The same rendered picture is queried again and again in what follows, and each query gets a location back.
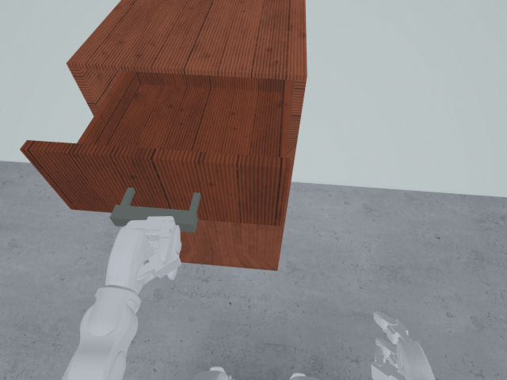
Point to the cabinet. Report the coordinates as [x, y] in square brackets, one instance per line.
[229, 38]

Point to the handle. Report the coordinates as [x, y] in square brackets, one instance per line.
[124, 213]

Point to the left robot forearm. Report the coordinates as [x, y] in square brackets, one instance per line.
[106, 331]

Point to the robot left hand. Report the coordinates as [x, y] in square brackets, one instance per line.
[156, 239]

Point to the drawer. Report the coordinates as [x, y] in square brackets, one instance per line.
[170, 135]

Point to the left robot shin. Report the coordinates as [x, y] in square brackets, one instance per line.
[217, 369]

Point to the robot right hand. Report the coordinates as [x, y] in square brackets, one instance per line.
[407, 361]

